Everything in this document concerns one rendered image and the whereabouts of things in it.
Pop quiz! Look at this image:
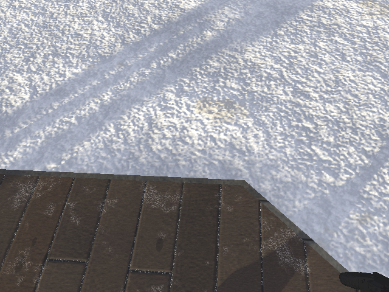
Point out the robot right hand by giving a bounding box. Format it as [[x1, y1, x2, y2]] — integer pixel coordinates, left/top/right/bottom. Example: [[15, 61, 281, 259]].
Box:
[[339, 272, 389, 292]]

